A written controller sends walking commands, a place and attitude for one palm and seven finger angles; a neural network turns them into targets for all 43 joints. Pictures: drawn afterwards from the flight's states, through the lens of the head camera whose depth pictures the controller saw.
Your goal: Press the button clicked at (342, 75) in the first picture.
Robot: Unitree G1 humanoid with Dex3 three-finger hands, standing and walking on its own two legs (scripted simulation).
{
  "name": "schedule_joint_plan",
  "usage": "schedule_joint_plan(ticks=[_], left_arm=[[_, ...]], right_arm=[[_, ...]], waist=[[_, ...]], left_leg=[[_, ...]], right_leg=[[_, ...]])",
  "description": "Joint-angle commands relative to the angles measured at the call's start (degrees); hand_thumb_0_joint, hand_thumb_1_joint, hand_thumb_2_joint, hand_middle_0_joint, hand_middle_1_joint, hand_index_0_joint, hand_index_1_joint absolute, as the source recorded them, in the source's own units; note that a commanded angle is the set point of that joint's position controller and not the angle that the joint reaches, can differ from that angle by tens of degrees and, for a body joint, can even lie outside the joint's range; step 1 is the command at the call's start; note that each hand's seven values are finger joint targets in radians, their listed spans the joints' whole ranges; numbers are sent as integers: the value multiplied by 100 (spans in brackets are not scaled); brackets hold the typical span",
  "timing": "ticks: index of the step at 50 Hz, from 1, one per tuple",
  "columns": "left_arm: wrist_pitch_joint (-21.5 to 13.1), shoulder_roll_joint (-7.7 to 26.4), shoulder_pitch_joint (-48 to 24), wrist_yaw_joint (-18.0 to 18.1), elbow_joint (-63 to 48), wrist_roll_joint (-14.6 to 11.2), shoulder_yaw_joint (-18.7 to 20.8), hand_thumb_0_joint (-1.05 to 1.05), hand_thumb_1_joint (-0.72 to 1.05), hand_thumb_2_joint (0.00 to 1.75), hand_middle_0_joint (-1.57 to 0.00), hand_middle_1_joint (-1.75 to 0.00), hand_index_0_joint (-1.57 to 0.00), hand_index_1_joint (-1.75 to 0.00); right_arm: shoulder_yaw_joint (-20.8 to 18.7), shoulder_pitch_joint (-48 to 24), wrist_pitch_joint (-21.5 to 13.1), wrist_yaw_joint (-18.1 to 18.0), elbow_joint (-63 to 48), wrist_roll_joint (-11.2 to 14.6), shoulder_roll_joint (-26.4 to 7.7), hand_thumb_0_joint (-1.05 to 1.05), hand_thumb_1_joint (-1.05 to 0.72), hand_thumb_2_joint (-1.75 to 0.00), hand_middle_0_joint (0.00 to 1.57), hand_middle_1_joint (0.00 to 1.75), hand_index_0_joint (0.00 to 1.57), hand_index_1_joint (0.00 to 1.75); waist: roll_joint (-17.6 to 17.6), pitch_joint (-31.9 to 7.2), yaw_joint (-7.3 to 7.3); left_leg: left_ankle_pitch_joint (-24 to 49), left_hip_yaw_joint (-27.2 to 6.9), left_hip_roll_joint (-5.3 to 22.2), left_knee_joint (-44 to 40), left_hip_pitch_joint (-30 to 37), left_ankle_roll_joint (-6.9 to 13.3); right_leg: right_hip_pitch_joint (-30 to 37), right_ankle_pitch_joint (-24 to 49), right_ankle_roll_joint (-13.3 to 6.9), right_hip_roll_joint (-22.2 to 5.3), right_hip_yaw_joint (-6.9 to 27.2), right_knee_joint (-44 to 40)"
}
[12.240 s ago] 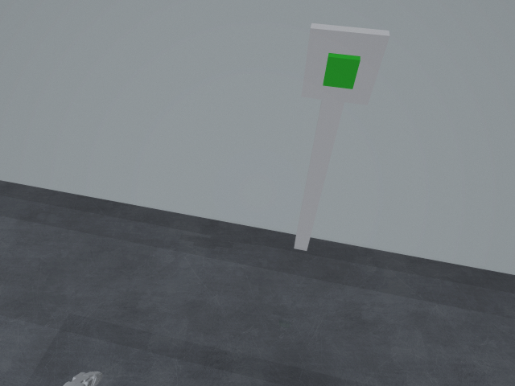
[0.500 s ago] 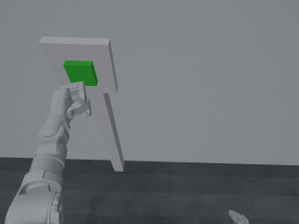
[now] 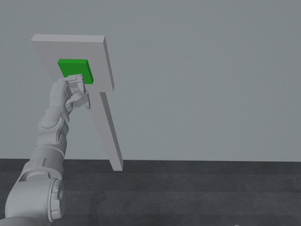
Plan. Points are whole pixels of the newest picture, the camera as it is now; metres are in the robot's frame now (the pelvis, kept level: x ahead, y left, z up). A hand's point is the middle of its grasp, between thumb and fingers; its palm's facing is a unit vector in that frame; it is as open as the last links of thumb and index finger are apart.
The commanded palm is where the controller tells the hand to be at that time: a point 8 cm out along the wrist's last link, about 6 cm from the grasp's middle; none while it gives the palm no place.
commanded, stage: press the button with the knuckle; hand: left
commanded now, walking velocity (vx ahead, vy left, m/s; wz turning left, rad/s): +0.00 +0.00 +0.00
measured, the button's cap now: (77, 70) +0.50 +0.20 +0.14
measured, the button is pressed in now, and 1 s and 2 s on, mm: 2 9 0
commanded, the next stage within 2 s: hold the button down briefly in 0.40 s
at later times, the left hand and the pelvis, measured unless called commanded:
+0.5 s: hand (85, 92) +0.45 +0.18 +0.10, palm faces -0.01 -1.00 -0.03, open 2.9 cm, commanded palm +0.46 +0.22 +0.11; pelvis -0.03 +0.00 -0.01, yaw +2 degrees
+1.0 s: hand (84, 94) +0.45 +0.18 +0.10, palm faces -0.02 -1.00 -0.01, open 2.9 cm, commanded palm +0.43 +0.23 +0.11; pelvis -0.03 +0.00 -0.01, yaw +1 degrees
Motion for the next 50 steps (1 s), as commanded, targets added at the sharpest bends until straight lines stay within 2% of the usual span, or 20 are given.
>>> schedule_joint_plan(ticks=[1,6,9,10,19,23,24,26,27,28,30,31,33,35,36,38,42,45,47,50], left_arm=[[-481,1318,-3217,60,-986,-43,251,0,90,90,-130,-150,-130,-150],[-603,1215,-3759,64,-614,-11,107,0,90,90,-130,-150,-130,-150],[-666,1495,-4044,73,-439,29,271,0,90,90,-130,-150,-130,-150],[-653,1298,-4094,54,-347,22,104,0,90,90,-130,-150,-130,-150],[-716,1544,-4896,78,84,85,101,0,90,90,-130,-150,-130,-150],[-702,1248,-5165,122,129,48,-116,0,90,90,-130,-150,-130,-150],[-691,1445,-5163,143,198,41,29,0,90,90,-130,-150,-130,-150],[-680,1391,-5246,144,231,54,-65,0,90,90,-130,-150,-130,-150],[-685,1533,-5256,159,244,80,6,0,90,90,-130,-150,-130,-150],[-697,1411,-5319,152,208,87,-112,0,90,90,-130,-150,-130,-150],[-719,1533,-5368,187,178,99,-21,0,90,90,-130,-150,-130,-150],[-714,1389,-5366,182,184,94,-129,0,90,90,-130,-150,-130,-150],[-696,1580,-5306,191,307,77,36,0,90,90,-130,-150,-130,-150],[-689,1537,-5322,165,308,85,-28,0,90,90,-130,-150,-130,-150],[-713,1717,-5381,170,212,84,103,0,90,90,-130,-150,-130,-150],[-730,1688,-5379,157,196,87,71,0,90,90,-130,-150,-130,-150],[-697,1837,-5182,123,327,94,223,0,90,90,-130,-150,-130,-150],[-726,1976,-4796,95,262,85,448,0,90,90,-130,-150,-130,-150],[-739,1680,-4644,52,94,55,277,0,90,90,-130,-150,-130,-150],[-717,1822,-4235,45,16,24,450,0,90,90,-130,-150,-130,-150]], right_arm=[[-296,290,-157,-51,-452,16,-861,0,-90,-90,20,30,20,30],[-279,417,-187,-52,-289,-7,-880,0,-90,-90,20,30,20,30],[-286,494,-196,-67,-225,-15,-924,0,-90,-90,20,30,20,30],[-271,484,-212,-58,-222,-15,-901,0,-90,-90,20,30,20,30],[-250,673,-292,-80,-88,-32,-990,0,-90,-90,20,30,20,30],[-259,759,-366,-86,-19,-52,-994,0,-90,-90,20,30,20,30],[-263,789,-380,-95,4,-38,-1036,0,-90,-90,20,30,20,30],[-235,791,-419,-97,15,-40,-1025,0,-90,-90,20,30,20,30],[-235,809,-430,-105,21,-37,-1046,0,-90,-90,20,30,20,30],[-225,813,-445,-95,11,-50,-1028,0,-90,-90,20,30,20,30],[-239,830,-464,-98,23,-54,-1053,0,-90,-90,20,30,20,30],[-230,819,-487,-88,17,-51,-1031,0,-90,-90,20,30,20,30],[-219,859,-501,-83,23,-60,-1061,0,-90,-90,20,30,20,30],[-219,826,-518,-89,-3,-48,-1053,0,-90,-90,20,30,20,30],[-216,846,-530,-92,5,-53,-1077,0,-90,-90,20,30,20,30],[-217,852,-547,-84,-9,-56,-1055,0,-90,-90,20,30,20,30],[-210,833,-546,-79,-65,-55,-1070,0,-90,-90,20,30,20,30],[-239,830,-520,-50,-140,-65,-1063,0,-90,-90,20,30,20,30],[-244,790,-507,-24,-209,-63,-1018,0,-90,-90,20,30,20,30],[-251,742,-442,-20,-297,-49,-1021,0,-90,-90,20,30,20,30]], waist=[[122,-1757,-185],[165,-1787,-335],[131,-1908,-383],[166,-1867,-439],[252,-1803,-645],[256,-1862,-783],[194,-1873,-752],[284,-1857,-777],[254,-1820,-764],[387,-1871,-793],[441,-1917,-778],[385,-1920,-797],[263,-1858,-784],[369,-1840,-786],[398,-1895,-750],[338,-1922,-773],[272,-1798,-711],[383,-2081,-523],[380,-2054,-499],[208,-1987,-399]], left_leg=[[1297,-320,-142,-317,1424,126],[1202,-426,-113,-261,1526,110],[1049,-445,-112,-227,1400,125],[1029,-431,-123,-218,1417,135],[402,-552,-92,-185,1128,130],[286,-607,-76,-169,1242,140],[205,-609,-65,-173,1183,131],[69,-601,-80,-192,1100,131],[5,-623,-69,-191,1043,130],[7,-611,-86,-170,1059,137],[-58,-633,-71,-174,1087,123],[-77,-626,-83,-181,1094,127],[-110,-633,-80,-172,946,142],[-220,-590,-84,-180,921,131],[-205,-616,-79,-181,917,128],[-134,-601,-82,-151,875,148],[-243,-574,-86,-171,718,138],[56,-571,-89,-134,886,120],[163,-559,-86,-161,992,115],[261,-494,-89,-164,876,135]], right_leg=[[53,1811,96,50,282,-541],[-279,1548,86,77,247,-515],[-285,1405,99,69,295,-514],[-337,1404,108,74,302,-534],[-768,685,122,80,316,-528],[-986,544,121,98,280,-527],[-981,471,127,98,291,-542],[-980,374,131,91,302,-543],[-1005,319,124,92,299,-532],[-1021,319,119,89,313,-520],[-1074,261,119,85,306,-508],[-1056,252,124,90,298,-522],[-986,228,114,98,303,-526],[-1017,147,129,92,326,-545],[-992,163,116,90,319,-516],[-907,218,121,92,339,-523],[-881,139,123,93,328,-524],[-738,341,90,102,303,-461],[-730,430,85,119,253,-445],[-539,569,100,121,282,-466]])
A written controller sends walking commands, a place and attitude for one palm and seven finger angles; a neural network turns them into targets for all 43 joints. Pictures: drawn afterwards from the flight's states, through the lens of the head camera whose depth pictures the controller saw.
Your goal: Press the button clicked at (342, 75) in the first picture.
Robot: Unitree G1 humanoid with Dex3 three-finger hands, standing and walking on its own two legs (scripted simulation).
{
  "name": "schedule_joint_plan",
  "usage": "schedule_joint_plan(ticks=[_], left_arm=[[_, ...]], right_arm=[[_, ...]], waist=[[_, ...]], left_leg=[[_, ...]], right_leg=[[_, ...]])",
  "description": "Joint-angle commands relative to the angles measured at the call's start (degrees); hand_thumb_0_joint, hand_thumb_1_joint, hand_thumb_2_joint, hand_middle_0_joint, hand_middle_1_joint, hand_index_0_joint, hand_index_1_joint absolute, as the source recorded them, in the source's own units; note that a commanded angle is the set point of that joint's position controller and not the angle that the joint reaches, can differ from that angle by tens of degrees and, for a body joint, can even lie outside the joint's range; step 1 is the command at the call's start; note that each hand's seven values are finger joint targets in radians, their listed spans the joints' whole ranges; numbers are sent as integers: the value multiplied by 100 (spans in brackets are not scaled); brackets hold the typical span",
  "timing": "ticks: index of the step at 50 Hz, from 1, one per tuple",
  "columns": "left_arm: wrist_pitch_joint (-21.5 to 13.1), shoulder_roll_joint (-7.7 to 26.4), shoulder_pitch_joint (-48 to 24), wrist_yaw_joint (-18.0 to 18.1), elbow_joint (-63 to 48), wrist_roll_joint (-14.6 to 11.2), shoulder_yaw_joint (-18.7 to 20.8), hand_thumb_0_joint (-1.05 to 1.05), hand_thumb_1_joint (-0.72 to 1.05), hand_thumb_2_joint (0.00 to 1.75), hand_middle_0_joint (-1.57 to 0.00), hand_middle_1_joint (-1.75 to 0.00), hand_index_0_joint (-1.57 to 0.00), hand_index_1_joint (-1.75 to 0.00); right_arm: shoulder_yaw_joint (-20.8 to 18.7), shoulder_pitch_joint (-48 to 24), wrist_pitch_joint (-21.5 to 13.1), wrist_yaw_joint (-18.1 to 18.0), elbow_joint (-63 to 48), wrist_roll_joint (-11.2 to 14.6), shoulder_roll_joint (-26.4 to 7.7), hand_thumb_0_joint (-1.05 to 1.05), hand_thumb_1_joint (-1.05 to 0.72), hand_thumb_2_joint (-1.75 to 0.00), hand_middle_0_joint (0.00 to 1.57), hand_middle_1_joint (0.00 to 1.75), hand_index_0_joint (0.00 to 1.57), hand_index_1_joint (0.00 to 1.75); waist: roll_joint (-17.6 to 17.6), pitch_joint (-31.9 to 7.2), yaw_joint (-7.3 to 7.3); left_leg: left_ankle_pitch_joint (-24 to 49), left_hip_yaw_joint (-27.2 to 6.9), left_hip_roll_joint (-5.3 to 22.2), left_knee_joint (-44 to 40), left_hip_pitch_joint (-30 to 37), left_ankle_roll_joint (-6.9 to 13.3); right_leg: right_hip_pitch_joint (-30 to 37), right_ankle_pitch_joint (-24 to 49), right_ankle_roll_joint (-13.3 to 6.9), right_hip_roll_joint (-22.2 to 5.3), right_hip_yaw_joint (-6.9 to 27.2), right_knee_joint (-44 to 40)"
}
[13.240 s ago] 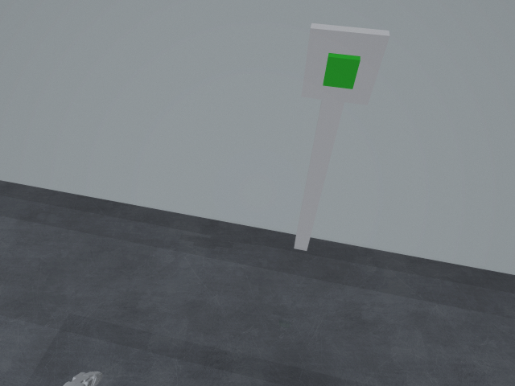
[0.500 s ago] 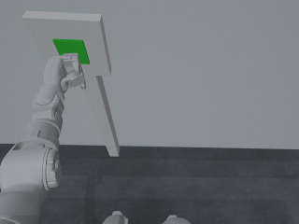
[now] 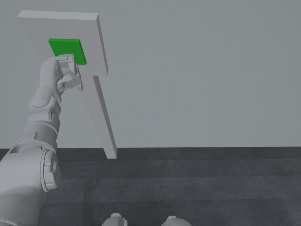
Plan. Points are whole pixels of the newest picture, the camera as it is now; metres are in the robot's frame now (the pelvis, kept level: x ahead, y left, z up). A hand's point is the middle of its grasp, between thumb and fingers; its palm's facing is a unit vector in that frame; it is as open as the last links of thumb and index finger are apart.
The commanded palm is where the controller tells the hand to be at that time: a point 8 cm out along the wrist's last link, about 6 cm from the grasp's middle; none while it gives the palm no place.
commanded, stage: pull the fist back off the button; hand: left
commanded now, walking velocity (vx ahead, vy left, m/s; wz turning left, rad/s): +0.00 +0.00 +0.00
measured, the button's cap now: (69, 50) +0.54 +0.19 +0.15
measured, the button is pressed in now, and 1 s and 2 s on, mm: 9 0 0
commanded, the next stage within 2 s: draw the hand back to the body in 0.80 s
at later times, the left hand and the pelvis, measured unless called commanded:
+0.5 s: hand (72, 91) +0.43 +0.18 +0.11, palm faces -0.03 -1.00 -0.01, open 3.1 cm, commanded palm +0.39 +0.23 +0.12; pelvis +0.03 +0.00 +0.01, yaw -1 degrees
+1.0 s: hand (74, 104) +0.39 +0.16 +0.12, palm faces -0.03 -1.00 -0.02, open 3.1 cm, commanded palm +0.35 +0.23 +0.13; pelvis +0.03 -0.01 +0.02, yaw +1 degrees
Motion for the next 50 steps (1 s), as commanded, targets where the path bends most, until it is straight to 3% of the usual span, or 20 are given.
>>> schedule_joint_plan(ticks=[1,3,6,9,11,18,20,21,24,27,31,33,34,38,40,42,43,45,48,50], left_arm=[[-344,1224,-2825,110,-1559,-161,258,0,90,90,-130,-150,-130,-150],[-357,1276,-2617,114,-1726,-163,361,0,90,90,-130,-150,-130,-150],[-310,915,-2397,93,-1913,-209,119,0,90,90,-130,-150,-130,-150],[-320,987,-1958,121,-2231,-249,280,0,90,90,-130,-150,-130,-150],[-262,687,-1576,95,-2423,-298,94,0,90,90,-130,-150,-130,-150],[-61,818,-51,50,-3536,-437,350,0,90,90,-130,-150,-130,-150],[17,518,367,15,-4019,-503,151,0,90,90,-130,-150,-130,-150],[66,346,352,1,-4203,-529,-28,0,90,90,-130,-150,-130,-150],[192,209,908,3,-4771,-616,-67,0,90,90,-130,-150,-130,-150],[337,-36,1063,28,-5156,-645,-288,0,90,90,-130,-150,-130,-150],[410,-74,1247,112,-5567,-604,-364,0,90,90,-130,-150,-130,-150],[408,32,1549,142,-5787,-656,-226,0,90,90,-130,-150,-130,-150],[424,-26,1787,121,-5812,-653,-249,0,90,90,-130,-150,-130,-150],[531,-167,1441,137,-5688,-616,-480,0,90,90,-130,-150,-130,-150],[566,-313,1326,156,-5673,-602,-591,0,90,90,-130,-150,-130,-150],[560,-280,1176,176,-5650,-568,-602,0,90,90,-130,-150,-130,-150],[550,-202,1255,201,-5587,-570,-532,0,90,90,-130,-150,-130,-150],[564,-168,1305,208,-5437,-571,-471,0,90,90,-130,-150,-130,-150],[580,336,1901,172,-5492,-621,31,0,90,90,-130,-150,-130,-150],[610,250,2003,96,-5764,-681,-26,0,90,90,-130,-150,-130,-150]], right_arm=[[-337,394,-77,-35,-554,50,-927,0,-90,-90,20,30,20,30],[-360,362,-52,-32,-611,50,-921,0,-90,-90,20,30,20,30],[-350,278,-22,-23,-682,74,-875,0,-90,-90,20,30,20,30],[-377,217,-6,-21,-757,74,-871,0,-90,-90,20,30,20,30],[-370,124,4,-8,-836,92,-828,0,-90,-90,20,30,20,30],[-382,-146,61,22,-1127,114,-791,0,-90,-90,20,30,20,30],[-378,-291,54,36,-1226,142,-730,0,-90,-90,20,30,20,30],[-375,-343,46,32,-1221,156,-717,0,-90,-90,20,30,20,30],[-386,-488,7,26,-1291,163,-693,0,-90,-90,20,30,20,30],[-380,-622,-25,2,-1276,172,-674,0,-90,-90,20,30,20,30],[-355,-806,-81,-33,-1280,157,-655,0,-90,-90,20,30,20,30],[-349,-845,-111,-40,-1298,133,-660,0,-90,-90,20,30,20,30],[-337,-919,-120,-37,-1324,144,-637,0,-90,-90,20,30,20,30],[-296,-1000,-126,-81,-1244,150,-642,0,-90,-90,20,30,20,30],[-286,-1067,-151,-97,-1250,151,-612,0,-90,-90,20,30,20,30],[-265,-1074,-160,-104,-1220,139,-610,0,-90,-90,20,30,20,30],[-270,-1036,-161,-99,-1211,127,-633,0,-90,-90,20,30,20,30],[-252,-1084,-149,-101,-1225,127,-618,0,-90,-90,20,30,20,30],[-242,-1144,-116,-96,-1339,108,-634,0,-90,-90,20,30,20,30],[-215,-1260,-122,-93,-1433,147,-571,0,-90,-90,20,30,20,30]], waist=[[278,-1924,-110],[207,-1996,-13],[353,-1859,2],[273,-2120,153],[169,-2082,184],[93,-2071,517],[156,-2000,543],[120,-1892,458],[180,-1897,546],[78,-1639,472],[265,-1649,505],[-8,-1762,551],[82,-1772,603],[-113,-1305,427],[66,-1349,455],[212,-1397,469],[-54,-1472,470],[-26,-1458,515],[-162,-1674,762],[10,-1599,777]], left_leg=[[96,-306,-133,-673,1783,115],[214,-310,-137,-668,1850,123],[233,-319,-128,-743,2033,95],[577,-298,-131,-733,2220,94],[772,-270,-136,-743,2312,93],[1458,-134,-178,-774,2328,114],[1658,-108,-171,-817,2461,106],[1696,-117,-156,-833,2529,106],[1915,-128,-153,-862,2722,99],[1820,-170,-145,-912,2765,84],[1694,-215,-182,-951,2873,71],[1845,-226,-182,-937,2917,91],[1868,-202,-189,-964,2896,76],[1434,-233,-204,-991,2727,87],[1299,-246,-223,-1022,2800,69],[1279,-281,-234,-1037,2851,45],[1300,-283,-231,-1011,2808,74],[1257,-256,-254,-1033,2727,69],[1312,-185,-281,-1092,2591,103],[1355,-123,-282,-1179,2614,103]], right_leg=[[268,424,116,75,432,-871],[381,520,97,87,422,-842],[252,521,89,90,357,-851],[495,846,73,89,356,-805],[592,1082,69,100,329,-802],[1305,1991,53,66,369,-782],[1335,2213,70,53,348,-795],[1280,2235,79,57,319,-815],[1357,2378,78,39,308,-828],[1249,2259,94,40,261,-890],[1271,2125,72,6,265,-918],[1455,2280,73,10,262,-919],[1507,2329,74,-16,271,-910],[1272,1961,95,-1,260,-1026],[1219,1825,85,-30,258,-1045],[1217,1755,58,-40,250,-1044],[1304,1785,68,-27,270,-1057],[1373,1838,74,-57,285,-1060],[1863,2025,84,-74,374,-1101],[1991,2196,93,-93,394,-1148]])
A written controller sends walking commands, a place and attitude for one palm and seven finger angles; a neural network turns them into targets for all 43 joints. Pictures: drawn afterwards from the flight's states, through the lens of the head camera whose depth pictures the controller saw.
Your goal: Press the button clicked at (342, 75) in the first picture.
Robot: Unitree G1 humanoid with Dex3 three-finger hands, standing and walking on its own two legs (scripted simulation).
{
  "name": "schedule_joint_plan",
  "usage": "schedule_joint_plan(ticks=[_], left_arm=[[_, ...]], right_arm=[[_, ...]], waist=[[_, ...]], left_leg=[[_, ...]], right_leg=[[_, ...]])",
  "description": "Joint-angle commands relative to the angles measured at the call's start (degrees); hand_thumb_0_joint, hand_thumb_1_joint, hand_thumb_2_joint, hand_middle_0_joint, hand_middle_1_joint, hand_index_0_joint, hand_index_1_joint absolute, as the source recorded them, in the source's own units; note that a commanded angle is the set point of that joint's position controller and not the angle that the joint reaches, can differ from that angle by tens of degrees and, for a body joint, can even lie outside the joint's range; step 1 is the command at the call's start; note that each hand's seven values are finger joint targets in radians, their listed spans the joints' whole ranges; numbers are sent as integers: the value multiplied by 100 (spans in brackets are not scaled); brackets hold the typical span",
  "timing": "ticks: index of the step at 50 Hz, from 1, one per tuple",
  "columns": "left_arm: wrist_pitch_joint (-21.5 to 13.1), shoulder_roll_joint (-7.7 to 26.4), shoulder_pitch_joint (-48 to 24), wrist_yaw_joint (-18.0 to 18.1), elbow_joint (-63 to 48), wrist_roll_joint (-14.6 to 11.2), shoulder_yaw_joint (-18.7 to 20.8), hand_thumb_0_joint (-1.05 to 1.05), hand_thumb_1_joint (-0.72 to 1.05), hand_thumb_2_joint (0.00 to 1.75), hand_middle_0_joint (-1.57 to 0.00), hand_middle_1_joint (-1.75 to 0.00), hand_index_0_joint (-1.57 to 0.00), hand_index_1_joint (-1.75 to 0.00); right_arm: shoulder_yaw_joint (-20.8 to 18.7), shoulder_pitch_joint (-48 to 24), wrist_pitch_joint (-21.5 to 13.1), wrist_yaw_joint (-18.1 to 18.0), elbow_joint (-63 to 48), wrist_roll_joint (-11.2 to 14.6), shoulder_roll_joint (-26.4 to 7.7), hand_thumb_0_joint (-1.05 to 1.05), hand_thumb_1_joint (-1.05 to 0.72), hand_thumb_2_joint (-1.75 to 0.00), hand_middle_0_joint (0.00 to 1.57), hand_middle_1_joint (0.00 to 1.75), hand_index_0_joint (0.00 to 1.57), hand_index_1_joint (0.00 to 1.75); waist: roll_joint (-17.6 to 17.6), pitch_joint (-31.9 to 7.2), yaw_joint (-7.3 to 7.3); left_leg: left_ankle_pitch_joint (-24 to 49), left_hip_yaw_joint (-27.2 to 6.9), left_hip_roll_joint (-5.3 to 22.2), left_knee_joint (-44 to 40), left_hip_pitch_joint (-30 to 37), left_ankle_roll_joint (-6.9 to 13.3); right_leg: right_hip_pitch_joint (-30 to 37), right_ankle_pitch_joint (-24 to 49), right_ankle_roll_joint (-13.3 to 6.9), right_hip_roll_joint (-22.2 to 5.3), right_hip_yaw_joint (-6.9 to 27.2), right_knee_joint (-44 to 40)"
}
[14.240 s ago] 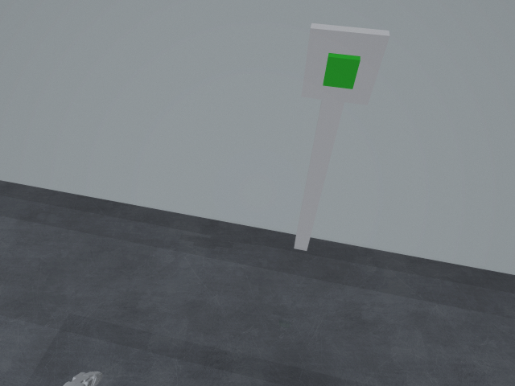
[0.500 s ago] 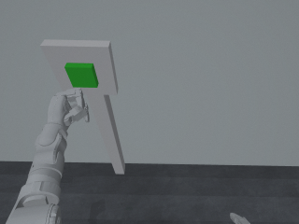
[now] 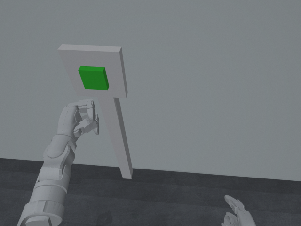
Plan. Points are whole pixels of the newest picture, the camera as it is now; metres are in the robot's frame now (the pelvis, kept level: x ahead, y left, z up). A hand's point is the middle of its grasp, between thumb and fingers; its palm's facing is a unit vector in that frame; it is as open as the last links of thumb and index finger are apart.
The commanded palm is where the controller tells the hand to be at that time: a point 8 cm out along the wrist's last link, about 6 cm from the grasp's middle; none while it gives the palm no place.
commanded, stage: draw the hand back to the body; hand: left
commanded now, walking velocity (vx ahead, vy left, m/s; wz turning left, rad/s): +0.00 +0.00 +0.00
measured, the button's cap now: (94, 77) +0.50 +0.19 +0.13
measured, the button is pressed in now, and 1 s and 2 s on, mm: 0 0 0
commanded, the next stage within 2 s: step back with the hand held close in 1.38 s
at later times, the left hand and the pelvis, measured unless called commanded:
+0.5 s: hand (65, 142) +0.27 +0.20 +0.14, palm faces +0.12 -0.98 -0.17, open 3.1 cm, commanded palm +0.23 +0.25 +0.15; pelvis +0.00 +0.00 +0.01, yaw +0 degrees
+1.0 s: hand (29, 156) +0.22 +0.24 +0.17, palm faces +0.35 -0.86 -0.36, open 3.1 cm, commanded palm +0.16 +0.28 +0.19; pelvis +0.02 +0.01 +0.03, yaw -1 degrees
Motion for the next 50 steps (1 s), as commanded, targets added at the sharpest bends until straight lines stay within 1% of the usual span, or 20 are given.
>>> schedule_joint_plan(ticks=[1,4,6,8,11,13,17,20,21,22,23,27,28,31,33,36,38,40,47,50], left_arm=[[-396,1316,-1358,-77,-1715,-201,715,0,90,90,-130,-150,-130,-150],[-281,1053,-803,-189,-2017,-351,569,0,90,90,-130,-150,-130,-150],[-151,1247,-586,-243,-2172,-409,763,0,90,90,-130,-150,-130,-150],[-36,1349,-395,-281,-2324,-473,872,0,90,90,-130,-150,-130,-150],[89,1282,-217,-360,-2852,-536,843,0,90,90,-130,-150,-130,-150],[148,1301,-193,-387,-3004,-572,843,0,90,90,-130,-150,-130,-150],[286,1281,179,-464,-3422,-636,881,0,90,90,-130,-150,-130,-150],[424,1228,500,-506,-3631,-661,861,0,90,90,-130,-150,-130,-150],[195,1650,327,373,-4331,128,799,0,90,90,-130,-150,-130,-150],[230,1229,933,783,-4030,234,607,0,90,90,-130,-150,-130,-150],[234,1169,1134,1031,-4101,366,497,0,90,90,-130,-150,-130,-150],[208,1197,1677,1531,-4608,624,587,0,90,90,-130,-150,-130,-150],[195,1280,1760,1588,-4677,661,639,0,90,90,-130,-150,-130,-150],[163,1193,1896,1730,-5151,764,593,0,90,90,-130,-150,-130,-150],[174,1229,2151,1779,-5207,793,648,0,90,90,-130,-150,-130,-150],[196,1128,2444,1826,-5371,827,640,0,90,90,-130,-150,-130,-150],[206,1148,2724,1830,-5421,839,699,0,90,90,-130,-150,-130,-150],[187,1101,2872,1836,-5704,856,688,0,90,90,-130,-150,-130,-150],[165,1258,3875,1840,-6196,847,1091,0,90,90,-130,-150,-130,-150],[158,1270,4149,1836,-6365,842,1176,0,90,90,-130,-150,-130,-150]], right_arm=[[-288,-355,-259,-35,-903,55,-731,0,-90,-90,20,30,20,30],[-295,-420,-336,-35,-990,91,-720,0,-90,-90,20,30,20,30],[-298,-439,-373,-62,-988,98,-750,0,-90,-90,20,30,20,30],[-305,-484,-411,-103,-993,108,-776,0,-90,-90,20,30,20,30],[-287,-577,-500,-142,-1034,135,-735,0,-90,-90,20,30,20,30],[-282,-586,-562,-183,-997,136,-743,0,-90,-90,20,30,20,30],[-258,-657,-698,-243,-1018,146,-716,0,-90,-90,20,30,20,30],[-232,-702,-763,-257,-1034,155,-708,0,-90,-90,20,30,20,30],[-252,-991,-782,-293,-958,7,-622,0,-90,-90,20,30,20,30],[-229,-940,-767,-316,-853,-53,-598,0,-90,-90,20,30,20,30],[-246,-946,-725,-308,-783,-70,-613,0,-90,-90,20,30,20,30],[-204,-969,-516,-296,-737,-120,-529,0,-90,-90,20,30,20,30],[-226,-1012,-498,-298,-704,-151,-553,0,-90,-90,20,30,20,30],[-193,-1069,-461,-278,-715,-184,-489,0,-90,-90,20,30,20,30],[-205,-1109,-443,-263,-683,-209,-510,0,-90,-90,20,30,20,30],[-201,-1115,-400,-246,-695,-225,-483,0,-90,-90,20,30,20,30],[-230,-1132,-387,-221,-693,-242,-505,0,-90,-90,20,30,20,30],[-220,-1164,-373,-198,-733,-239,-469,0,-90,-90,20,30,20,30],[-278,-1081,-352,-117,-791,-267,-438,0,-90,-90,20,30,20,30],[-276,-1075,-359,-99,-825,-249,-428,0,-90,-90,20,30,20,30]], waist=[[95,-1533,179],[-214,-1383,163],[-169,-1235,208],[-451,-1088,170],[-48,-1091,211],[-214,-946,124],[54,-950,217],[-39,-776,227],[0,-242,355],[-144,-22,272],[-397,21,300],[-43,-291,313],[-130,-285,321],[318,-342,331],[-5,-237,352],[123,-186,372],[-165,-109,394],[148,-71,410],[-12,-146,501],[89,40,512]], left_leg=[[1441,-178,-162,-544,1165,141],[1411,-135,-139,-625,1187,172],[1269,-121,-151,-708,1156,167],[1181,-118,-150,-716,1114,199],[1194,-117,-162,-817,1304,177],[1103,-129,-152,-795,1350,200],[1084,-167,-166,-906,1524,176],[1071,-195,-163,-970,1516,170],[956,-150,-163,-1169,1559,156],[794,-153,-128,-1263,1626,159],[744,-158,-101,-1348,1662,169],[1057,-120,-72,-1641,2113,161],[1127,-79,-63,-1664,2160,176],[1386,-91,-65,-1820,2424,140],[1466,-108,-51,-1863,2451,146],[1634,-137,-40,-1962,2570,125],[1673,-141,-26,-1988,2556,125],[1725,-153,-31,-2016,2578,102],[2238,-156,6,-1903,2568,88],[2279,-177,15,-1900,2446,62]], right_leg=[[619,2350,91,-1,323,-633],[674,2406,145,13,316,-741],[707,2295,156,3,335,-823],[728,2217,211,-9,387,-921],[740,2156,189,-21,374,-982],[643,1999,232,-10,392,-1084],[690,1882,199,-21,367,-1163],[696,1835,207,-21,333,-1223],[460,1510,145,-128,515,-1704],[441,1259,162,-164,474,-1780],[537,1121,176,-143,483,-1930],[1117,1435,139,-162,418,-1955],[1177,1502,153,-151,445,-2061],[1410,1740,103,-158,390,-2068],[1455,1754,110,-121,379,-2192],[1563,1878,94,-117,323,-2147],[1594,1877,106,-87,313,-2222],[1635,1903,93,-112,302,-2160],[1771,2354,98,-116,275,-2058],[1735,2355,94,-110,266,-2043]])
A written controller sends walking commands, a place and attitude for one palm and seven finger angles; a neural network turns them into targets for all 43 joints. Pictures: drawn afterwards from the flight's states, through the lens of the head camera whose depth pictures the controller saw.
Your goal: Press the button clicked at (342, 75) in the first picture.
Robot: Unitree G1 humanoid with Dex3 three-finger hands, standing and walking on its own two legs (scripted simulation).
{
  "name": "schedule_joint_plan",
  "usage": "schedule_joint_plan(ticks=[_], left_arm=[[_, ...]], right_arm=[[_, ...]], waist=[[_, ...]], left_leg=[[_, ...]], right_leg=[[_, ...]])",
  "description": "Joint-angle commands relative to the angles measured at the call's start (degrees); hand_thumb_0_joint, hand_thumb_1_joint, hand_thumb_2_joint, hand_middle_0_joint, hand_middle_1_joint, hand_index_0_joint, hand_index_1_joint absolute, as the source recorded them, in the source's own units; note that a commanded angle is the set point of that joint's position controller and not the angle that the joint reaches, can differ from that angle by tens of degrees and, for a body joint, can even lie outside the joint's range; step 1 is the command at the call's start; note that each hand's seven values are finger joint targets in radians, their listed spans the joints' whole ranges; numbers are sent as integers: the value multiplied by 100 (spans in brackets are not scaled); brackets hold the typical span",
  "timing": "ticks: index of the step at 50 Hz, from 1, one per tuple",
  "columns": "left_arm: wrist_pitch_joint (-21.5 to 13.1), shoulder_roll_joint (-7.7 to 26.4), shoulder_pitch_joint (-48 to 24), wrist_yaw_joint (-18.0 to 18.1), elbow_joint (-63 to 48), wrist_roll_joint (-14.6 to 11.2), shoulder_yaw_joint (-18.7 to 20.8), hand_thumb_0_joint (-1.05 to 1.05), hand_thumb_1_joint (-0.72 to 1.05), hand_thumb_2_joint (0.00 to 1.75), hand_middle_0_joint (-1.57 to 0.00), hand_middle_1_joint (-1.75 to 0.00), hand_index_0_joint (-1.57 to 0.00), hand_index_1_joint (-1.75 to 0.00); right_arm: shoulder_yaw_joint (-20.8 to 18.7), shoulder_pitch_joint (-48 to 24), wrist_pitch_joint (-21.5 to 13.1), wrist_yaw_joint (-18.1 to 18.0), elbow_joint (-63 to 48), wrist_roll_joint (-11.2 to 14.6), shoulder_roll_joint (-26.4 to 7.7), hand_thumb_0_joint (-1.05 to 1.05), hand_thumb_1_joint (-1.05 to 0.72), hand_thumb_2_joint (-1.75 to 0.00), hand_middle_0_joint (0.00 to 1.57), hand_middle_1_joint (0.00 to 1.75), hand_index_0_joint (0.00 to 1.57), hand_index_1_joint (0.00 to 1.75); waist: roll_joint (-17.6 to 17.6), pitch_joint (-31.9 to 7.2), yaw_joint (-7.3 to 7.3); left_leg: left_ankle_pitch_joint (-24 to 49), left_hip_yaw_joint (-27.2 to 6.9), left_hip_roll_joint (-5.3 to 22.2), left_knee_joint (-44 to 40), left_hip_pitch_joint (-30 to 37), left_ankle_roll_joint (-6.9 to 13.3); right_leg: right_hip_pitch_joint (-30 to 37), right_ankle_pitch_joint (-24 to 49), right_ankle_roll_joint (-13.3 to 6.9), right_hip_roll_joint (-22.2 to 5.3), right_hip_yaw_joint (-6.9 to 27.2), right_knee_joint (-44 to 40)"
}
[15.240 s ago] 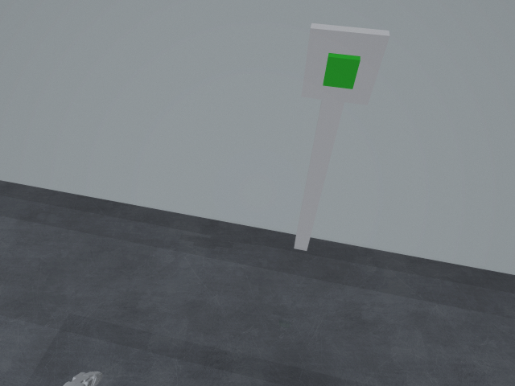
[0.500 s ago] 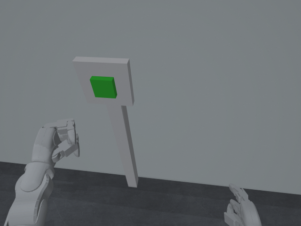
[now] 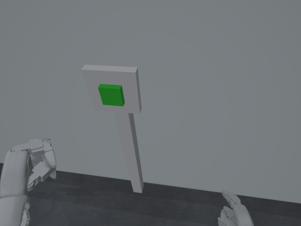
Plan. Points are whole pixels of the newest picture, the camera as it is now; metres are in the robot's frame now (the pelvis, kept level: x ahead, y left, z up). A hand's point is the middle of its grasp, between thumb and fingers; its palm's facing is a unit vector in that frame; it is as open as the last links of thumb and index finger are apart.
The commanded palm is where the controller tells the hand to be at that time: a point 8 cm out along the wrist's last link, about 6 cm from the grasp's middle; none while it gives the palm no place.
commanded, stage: draw the hand back to the body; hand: left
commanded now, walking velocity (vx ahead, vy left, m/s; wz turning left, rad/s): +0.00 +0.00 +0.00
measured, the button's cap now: (112, 94) +0.48 +0.19 +0.11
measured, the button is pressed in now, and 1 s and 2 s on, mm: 0 0 0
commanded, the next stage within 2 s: step back with the hand held close in 0.38 s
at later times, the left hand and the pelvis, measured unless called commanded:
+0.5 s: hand (44, 172) +0.17 +0.23 +0.16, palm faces +0.40 -0.83 -0.38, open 3.1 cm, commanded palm +0.12 +0.27 +0.17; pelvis -0.01 -0.01 +0.00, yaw +0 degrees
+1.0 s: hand (28, 186) +0.14 +0.25 +0.15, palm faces +0.30 -0.82 -0.49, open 3.1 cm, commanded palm +0.08 +0.29 +0.17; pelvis -0.05 +0.01 -0.01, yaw -1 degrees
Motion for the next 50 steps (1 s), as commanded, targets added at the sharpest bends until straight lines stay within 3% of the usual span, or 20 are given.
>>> schedule_joint_plan(ticks=[1,5,6,9,13,18,19,24,25,26,27,30,33,35,38,41,45,50], left_arm=[[-413,976,-140,98,-1525,-18,838,0,90,90,-130,-150,-130,-150],[-449,1043,206,124,-1759,-25,995,0,90,90,-130,-150,-130,-150],[-442,921,199,113,-1664,-11,881,0,90,90,-130,-150,-130,-150],[-414,829,-31,120,-1571,11,747,0,90,90,-130,-150,-130,-150],[-462,978,-168,169,-1657,37,867,0,90,90,-130,-150,-130,-150],[-488,1021,-44,180,-1725,27,922,0,90,90,-130,-150,-130,-150],[-490,925,3,172,-1697,17,859,0,90,90,-130,-150,-130,-150],[-473,929,67,158,-1528,-17,903,0,90,90,-130,-150,-130,-150],[-473,933,-319,166,-1474,-14,853,0,90,90,-130,-150,-130,-150],[-693,1627,-779,188,-1886,1,1572,0,90,90,-130,-150,-130,-150],[-706,1218,-161,137,-1359,8,1264,0,90,90,-130,-150,-130,-150],[-775,985,326,96,-1366,59,1015,0,90,90,-130,-150,-130,-150],[-816,1163,574,139,-1664,56,1161,0,90,90,-130,-150,-130,-150],[-834,1227,732,165,-1828,53,1242,0,90,90,-130,-150,-130,-150],[-871,1467,837,219,-2020,28,1494,0,90,90,-130,-150,-130,-150],[-891,1410,1001,247,-2034,27,1470,0,90,90,-130,-150,-130,-150],[-927,1346,1094,273,-2022,33,1432,0,90,90,-130,-150,-130,-150],[-1040,1313,1035,316,-2056,95,1424,0,90,90,-130,-150,-130,-150]], right_arm=[[-239,-780,-309,-7,-1003,28,-583,0,-90,-90,20,30,20,30],[-257,-740,-372,-24,-1037,34,-579,0,-90,-90,20,30,20,30],[-264,-726,-371,-24,-1005,39,-578,0,-90,-90,20,30,20,30],[-273,-720,-378,-49,-971,36,-605,0,-90,-90,20,30,20,30],[-280,-744,-439,-92,-959,16,-616,0,-90,-90,20,30,20,30],[-266,-758,-478,-97,-951,9,-589,0,-90,-90,20,30,20,30],[-252,-736,-476,-95,-942,10,-559,0,-90,-90,20,30,20,30],[-260,-764,-463,-100,-949,17,-550,0,-90,-90,20,30,20,30],[-258,-767,-448,-115,-912,13,-568,0,-90,-90,20,30,20,30],[-316,-664,-295,-73,-1120,34,-743,0,-90,-90,20,30,20,30],[-300,-676,-196,-77,-1019,9,-650,0,-90,-90,20,30,20,30],[-355,-619,-10,-37,-1120,21,-681,0,-90,-90,20,30,20,30],[-408,-618,98,-63,-1234,33,-723,0,-90,-90,20,30,20,30],[-438,-576,179,-71,-1318,70,-706,0,-90,-90,20,30,20,30],[-484,-595,243,-107,-1385,90,-714,0,-90,-90,20,30,20,30],[-499,-533,267,-109,-1444,111,-704,0,-90,-90,20,30,20,30],[-509,-491,238,-109,-1456,110,-738,0,-90,-90,20,30,20,30],[-494,-489,121,-115,-1452,85,-771,0,-90,-90,20,30,20,30]], waist=[[-59,-449,70],[-69,-465,97],[-182,-383,58],[-94,-133,-2],[-113,-221,48],[-104,-354,89],[95,-304,73],[-192,-97,77],[-253,-111,26],[-227,176,-176],[-466,129,-196],[-372,-240,-226],[-156,-652,-223],[-237,-914,-233],[-239,-1103,-228],[-127,-1099,-242],[-103,-995,-258],[4,-632,-287]], left_leg=[[1739,-304,144,-155,416,-3],[1790,-311,157,-107,405,-8],[1779,-290,160,-92,419,2],[1466,-284,157,-141,389,14],[1196,-298,138,-174,420,22],[1325,-288,128,-134,417,19],[1371,-269,124,-135,407,11],[1136,-258,134,-180,313,19],[1069,-255,114,-184,337,38],[796,-405,236,72,-58,159],[735,-451,216,179,-71,158],[1073,-403,262,251,-87,134],[1703,-399,348,199,-20,124],[2087,-452,431,197,-41,122],[2460,-441,469,253,-60,112],[2492,-490,539,223,-235,115],[2038,-612,606,100,-603,121],[233,-799,691,-242,-1527,213]], right_leg=[[-348,1694,-10,-54,121,-223],[-358,1727,-7,-48,114,-203],[-446,1715,3,-45,115,-214],[-614,1441,11,-55,132,-309],[-595,1184,2,-41,144,-382],[-468,1380,-7,-50,182,-358],[-459,1439,-12,-79,178,-320],[-548,1232,10,-65,195,-426],[-583,1177,20,-75,204,-461],[-1144,1317,47,-391,773,-780],[-1186,1313,27,-534,764,-805],[-1123,1639,60,-612,681,-598],[-970,2018,122,-525,494,-308],[-814,2212,131,-471,415,-65],[-772,2522,146,-436,379,143],[-791,2409,150,-383,376,315],[-834,1931,148,-333,402,407],[-826,809,118,-274,519,416]])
